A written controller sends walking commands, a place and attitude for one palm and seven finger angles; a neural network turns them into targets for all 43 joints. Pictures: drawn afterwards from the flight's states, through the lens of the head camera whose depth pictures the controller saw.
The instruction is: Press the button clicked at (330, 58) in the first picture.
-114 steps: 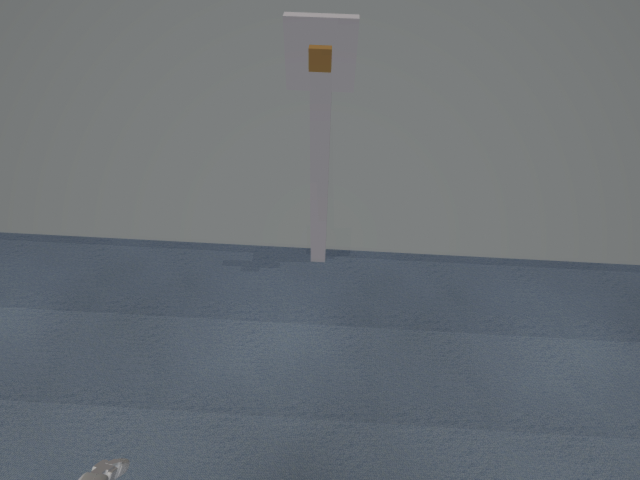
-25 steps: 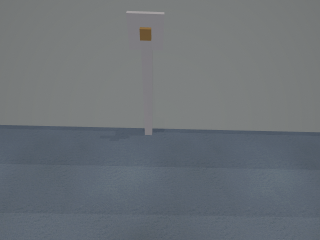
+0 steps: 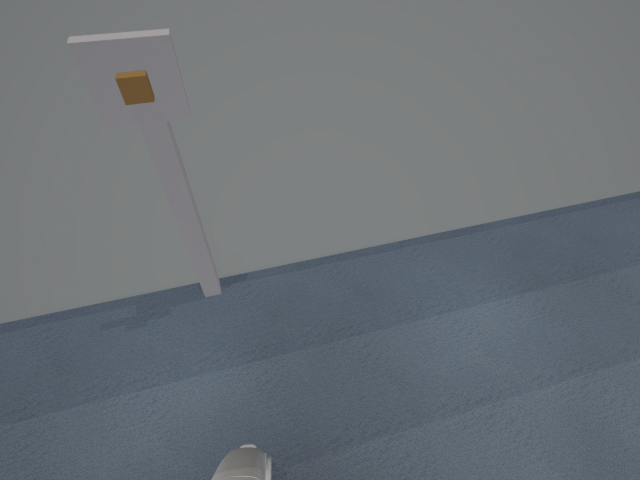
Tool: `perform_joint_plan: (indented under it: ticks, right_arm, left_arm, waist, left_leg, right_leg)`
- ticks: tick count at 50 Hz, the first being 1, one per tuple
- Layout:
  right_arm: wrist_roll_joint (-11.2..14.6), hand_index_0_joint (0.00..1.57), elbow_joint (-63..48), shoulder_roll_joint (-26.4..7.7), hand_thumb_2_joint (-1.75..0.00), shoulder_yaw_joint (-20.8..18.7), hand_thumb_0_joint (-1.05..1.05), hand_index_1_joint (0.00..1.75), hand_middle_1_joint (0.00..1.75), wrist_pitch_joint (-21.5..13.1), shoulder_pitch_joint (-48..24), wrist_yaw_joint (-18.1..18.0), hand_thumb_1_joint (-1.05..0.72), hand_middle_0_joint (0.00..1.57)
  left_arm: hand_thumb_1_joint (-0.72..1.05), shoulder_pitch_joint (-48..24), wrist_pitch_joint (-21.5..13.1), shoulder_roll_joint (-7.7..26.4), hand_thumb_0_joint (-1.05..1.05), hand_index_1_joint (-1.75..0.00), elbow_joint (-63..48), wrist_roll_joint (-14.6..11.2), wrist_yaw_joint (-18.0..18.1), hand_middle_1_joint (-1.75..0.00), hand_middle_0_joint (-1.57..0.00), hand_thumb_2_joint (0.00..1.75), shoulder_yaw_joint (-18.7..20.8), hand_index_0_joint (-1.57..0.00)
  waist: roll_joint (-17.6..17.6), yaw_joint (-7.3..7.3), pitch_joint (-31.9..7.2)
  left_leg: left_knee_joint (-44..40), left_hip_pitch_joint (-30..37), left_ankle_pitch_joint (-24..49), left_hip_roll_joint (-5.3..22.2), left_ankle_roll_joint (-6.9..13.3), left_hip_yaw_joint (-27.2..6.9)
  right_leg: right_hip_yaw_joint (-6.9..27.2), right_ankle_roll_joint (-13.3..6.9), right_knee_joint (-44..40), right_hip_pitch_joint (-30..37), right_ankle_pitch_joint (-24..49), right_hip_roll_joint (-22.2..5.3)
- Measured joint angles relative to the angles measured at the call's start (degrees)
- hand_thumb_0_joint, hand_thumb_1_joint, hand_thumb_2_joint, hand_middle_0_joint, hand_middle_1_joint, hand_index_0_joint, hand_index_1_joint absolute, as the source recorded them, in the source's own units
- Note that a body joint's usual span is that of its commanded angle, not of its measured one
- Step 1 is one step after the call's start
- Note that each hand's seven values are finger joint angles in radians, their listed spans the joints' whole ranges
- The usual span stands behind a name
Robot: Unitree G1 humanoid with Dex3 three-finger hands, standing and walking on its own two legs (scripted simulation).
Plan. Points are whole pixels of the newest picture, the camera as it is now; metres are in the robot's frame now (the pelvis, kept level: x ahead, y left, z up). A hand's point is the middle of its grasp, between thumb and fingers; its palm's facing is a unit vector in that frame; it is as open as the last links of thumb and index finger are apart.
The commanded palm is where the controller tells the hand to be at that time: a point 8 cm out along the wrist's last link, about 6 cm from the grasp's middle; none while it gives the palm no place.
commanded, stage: turn to face it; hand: left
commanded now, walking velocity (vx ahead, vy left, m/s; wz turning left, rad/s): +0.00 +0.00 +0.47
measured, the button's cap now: (135, 86) +0.78 +0.43 +0.07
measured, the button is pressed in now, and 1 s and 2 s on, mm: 0 0 0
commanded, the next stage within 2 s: take the last steps up to it in 0.80 s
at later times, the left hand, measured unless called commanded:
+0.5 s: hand (151, 468) +0.16 +0.26 -0.18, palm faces +0.12 -0.98 -0.18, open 7.4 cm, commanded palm none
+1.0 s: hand out of the picture +0.10 +0.20 -0.15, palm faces +0.33 -0.91 -0.25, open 7.3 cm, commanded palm none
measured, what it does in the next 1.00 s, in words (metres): walks ahead, turning left: left foot, then right foot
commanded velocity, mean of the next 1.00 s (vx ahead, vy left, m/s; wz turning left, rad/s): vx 0.04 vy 0.00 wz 0.34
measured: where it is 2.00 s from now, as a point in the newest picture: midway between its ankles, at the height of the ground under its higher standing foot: (295, 432)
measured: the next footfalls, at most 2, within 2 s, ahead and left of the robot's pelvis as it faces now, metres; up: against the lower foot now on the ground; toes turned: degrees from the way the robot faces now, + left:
left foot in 0.18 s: +0.19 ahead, +0.15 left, +0.00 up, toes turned +6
right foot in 0.74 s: +0.17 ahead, -0.07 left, +0.00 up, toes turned +8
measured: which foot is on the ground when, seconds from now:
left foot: up 0.00-0.16, down 0.18-0.74, up 0.76-1.00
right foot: down 0.00-0.18, up 0.20-0.72, down 0.74-1.00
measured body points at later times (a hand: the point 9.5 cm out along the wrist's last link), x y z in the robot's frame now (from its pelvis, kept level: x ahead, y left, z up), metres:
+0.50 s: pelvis +0.11 +0.07 +0.00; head +0.13 +0.10 +0.45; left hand +0.15 +0.31 -0.16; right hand +0.16 -0.17 -0.14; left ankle +0.15 +0.14 -0.74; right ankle +0.12 -0.09 -0.68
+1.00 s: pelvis +0.11 +0.01 +0.00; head +0.12 -0.01 +0.45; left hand +0.09 +0.25 -0.13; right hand +0.22 -0.21 -0.16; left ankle +0.05 +0.16 -0.67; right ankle +0.13 -0.07 -0.74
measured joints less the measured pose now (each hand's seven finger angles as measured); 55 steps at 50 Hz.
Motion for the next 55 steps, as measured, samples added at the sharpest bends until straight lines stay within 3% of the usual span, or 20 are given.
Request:
perform_joint_plan:
  ticks: [4, 7, 8, 9, 11, 13, 15, 22, 30, 34, 37, 41, 44, 46, 51, 55]
  right_arm:
    - [0.2, 0.19, -1.5, 0.8, -0.90, 0.5, 0.00, 0.30, 0.30, -0.3, -2.1, 0.2, -0.91, 0.20]
    - [0.4, 0.19, -0.8, 1.4, -0.90, 1.1, 0.00, 0.30, 0.30, -0.7, -2.0, 0.1, -0.91, 0.20]
    - [0.4, 0.19, -0.4, 1.6, -0.90, 1.5, 0.00, 0.30, 0.30, -1.0, -1.5, 0.0, -0.91, 0.20]
    - [0.3, 0.19, 0.0, 1.8, -0.90, 1.7, 0.00, 0.30, 0.30, -1.4, -0.9, -0.1, -0.91, 0.20]
    - [0.2, 0.19, 1.2, 3.2, -0.90, 2.4, 0.00, 0.30, 0.30, -1.5, -0.3, -0.5, -0.91, 0.20]
    - [0.1, 0.20, 2.1, 4.2, -0.89, 3.1, 0.00, 0.30, 0.30, -0.9, 0.6, -0.8, -0.91, 0.20]
    - [0.5, 0.20, 2.3, 4.6, -0.89, 2.4, -0.01, 0.30, 0.30, -0.8, 1.7, -1.8, -0.93, 0.20]
    - [0.3, 0.20, 3.5, 2.2, -0.89, 1.5, -0.02, 0.30, 0.30, 0.9, 4.6, -1.8, -0.95, 0.21]
    - [-0.1, 0.20, 4.1, 1.9, -0.89, 0.6, 0.00, 0.30, 0.30, 2.3, 7.4, -1.6, -0.92, 0.20]
    - [-0.2, 0.20, 4.0, 1.6, -0.89, 0.2, 0.00, 0.30, 0.30, 2.7, 7.5, -1.4, -0.91, 0.20]
    - [0.2, 0.20, 3.9, 1.3, -0.89, 0.0, 0.00, 0.30, 0.30, 2.9, 7.4, -1.2, -0.91, 0.20]
    - [0.3, 0.20, 3.8, 0.6, -0.89, -0.8, 0.00, 0.30, 0.30, 4.1, 6.6, -0.9, -0.91, 0.20]
    - [0.2, 0.20, 3.6, 0.1, -0.89, -1.1, 0.00, 0.30, 0.30, 4.5, 5.5, -0.6, -0.91, 0.20]
    - [0.2, 0.19, 3.5, -0.2, -0.89, -1.2, 0.00, 0.30, 0.30, 4.5, 4.8, -0.5, -0.91, 0.20]
    - [-0.2, 0.19, 3.8, -0.8, -0.90, -1.0, 0.00, 0.30, 0.30, 4.6, 3.4, -0.3, -0.91, 0.20]
    - [-0.3, 0.19, 4.0, -0.5, -0.90, -0.6, 0.00, 0.30, 0.30, 4.0, 2.4, 0.3, -0.91, 0.20]
  left_arm:
    - [0.90, 0.4, -0.2, -0.3, 0.01, -0.30, 0.3, 0.1, 0.3, -0.30, -0.20, 0.90, -0.2, -0.20]
    - [0.90, 0.4, -0.2, -0.2, 0.01, -0.30, 0.6, -0.1, 1.0, -0.30, -0.20, 0.90, -0.3, -0.20]
    - [0.90, 0.6, -0.1, -0.2, 0.01, -0.30, 0.8, -0.2, 1.2, -0.30, -0.20, 0.90, -0.3, -0.20]
    - [0.90, 0.8, 0.0, -0.1, 0.01, -0.30, 1.0, -0.4, 1.4, -0.30, -0.20, 0.90, -0.4, -0.20]
    - [0.90, 0.0, 0.6, 0.7, 0.00, -0.30, 1.8, -0.8, 1.9, -0.30, -0.20, 0.90, -0.2, -0.20]
    - [0.91, -0.6, 1.3, 0.9, 0.01, -0.30, 2.3, -0.8, 2.3, -0.30, -0.20, 0.90, -0.3, -0.20]
    - [0.91, -1.5, 2.0, 0.7, 0.01, -0.30, 2.6, -0.6, 2.2, -0.30, -0.20, 0.90, -0.3, -0.20]
    - [0.91, -5.6, 3.6, 0.1, 0.00, -0.30, 0.6, -0.4, 1.7, -0.30, -0.20, 0.90, 0.4, -0.19]
    - [0.91, -7.5, 4.8, 0.2, 0.00, -0.30, -0.5, -0.5, 2.0, -0.30, -0.20, 0.90, 0.9, -0.19]
    - [0.91, -8.1, 4.4, -0.3, 0.01, -0.30, -1.3, -0.9, 2.2, -0.30, -0.20, 0.90, 0.7, -0.19]
    - [0.91, -7.8, 3.5, -0.6, 0.00, -0.30, -1.9, -0.9, 2.4, -0.30, -0.20, 0.90, 0.4, -0.19]
    - [0.91, -6.5, 2.9, -1.6, 0.00, -0.30, -2.1, -0.5, 2.5, -0.30, -0.20, 0.90, -0.4, -0.20]
    - [0.91, -5.3, 2.8, -2.0, 0.00, -0.30, -2.1, -0.5, 2.5, -0.30, -0.20, 0.90, -0.6, -0.20]
    - [0.91, -4.7, 2.5, -2.2, 0.00, -0.30, -2.0, -0.5, 2.4, -0.30, -0.20, 0.90, -0.7, -0.20]
    - [0.92, -2.0, 1.4, -2.0, 0.00, -0.30, -1.0, -0.1, 2.1, -0.30, -0.20, 0.90, -0.7, -0.20]
    - [0.92, 1.6, 0.8, -1.4, 0.00, -0.30, 1.1, 0.3, 1.4, -0.30, -0.20, 0.90, -0.7, -0.20]
  waist:
    - [0.0, 0.57, -0.6]
    - [-0.1, 1.01, -0.8]
    - [-0.2, 1.01, -0.9]
    - [-0.4, 0.93, -1.2]
    - [-2.6, 1.11, -0.9]
    - [-3.3, 1.21, -0.6]
    - [-3.1, 0.53, -0.4]
    - [-2.2, -0.82, 0.7]
    - [-0.8, -2.48, 0.4]
    - [0.6, -2.88, 0.3]
    - [1.2, -2.47, -0.2]
    - [2.5, -2.24, -0.7]
    - [2.0, -1.84, -0.7]
    - [1.7, -1.64, -0.4]
    - [1.2, -0.07, -0.2]
    - [0.1, 1.93, -0.8]
  left_leg:
    - [-9.7, 1.2, 1.4, -0.7, 0.1, -0.2]
    - [-18.8, 5.8, 2.8, -2.0, 1.0, 0.4]
    - [-22.7, 8.2, 5.1, -2.6, 1.4, 0.6]
    - [-25.2, 10.5, 5.9, -3.2, 3.1, 0.8]
    - [-23.4, 11.3, 2.0, -4.9, 6.0, 1.8]
    - [-23.9, 13.2, 0.4, -5.5, 6.9, 2.5]
    - [-26.4, 14.9, 1.2, -6.0, 6.9, 2.3]
    - [-33.4, 17.4, 4.6, -8.8, 8.2, 0.0]
    - [-34.2, 17.4, 5.1, -10.4, 7.6, -2.9]
    - [-32.9, 16.4, 4.9, -10.8, 6.7, -4.3]
    - [-30.2, 14.8, 3.9, -11.4, 5.4, -5.2]
    - [-14.4, 9.9, -8.6, -10.7, 3.0, -5.0]
    - [-2.0, 7.0, -8.7, -9.0, 1.7, -3.8]
    - [1.3, 6.7, -7.9, -7.6, 1.0, -3.7]
    - [-3.3, 10.0, -7.4, -4.6, 0.3, -3.0]
    - [-11.5, 13.8, -9.3, -3.6, 1.2, -1.1]
  right_leg:
    - [1.2, 1.2, -1.9, 2.9, -1.3, 0.0]
    - [0.9, 2.4, -1.2, 5.3, -4.0, -0.3]
    - [0.6, 3.0, 0.0, 5.9, -5.5, -0.5]
    - [0.4, 3.5, 2.5, 5.9, -7.6, -0.8]
    - [0.1, 3.7, 12.7, 2.7, -12.9, -2.7]
    - [-0.3, 4.1, 22.9, -1.4, -17.3, -3.2]
    - [-1.1, 4.6, 28.6, -5.0, -17.3, -3.9]
    - [-0.4, 6.1, 30.1, -12.7, -10.1, -6.2]
    - [-0.1, 6.5, 23.6, -11.5, -9.9, -5.5]
    - [-0.2, 5.9, 15.9, -7.5, -9.0, -4.3]
    - [-0.7, 4.9, 5.5, -2.5, -2.8, -3.8]
    - [-3.4, 1.3, 4.4, -0.9, -2.9, -3.9]
    - [-4.8, 0.9, 2.6, 0.5, -2.1, -4.8]
    - [-5.8, 0.9, 1.9, 1.0, -1.7, -5.2]
    - [-7.9, 1.0, 0.7, 1.7, -1.2, -5.9]
    - [-8.8, 1.6, -0.2, 1.8, -0.9, -6.4]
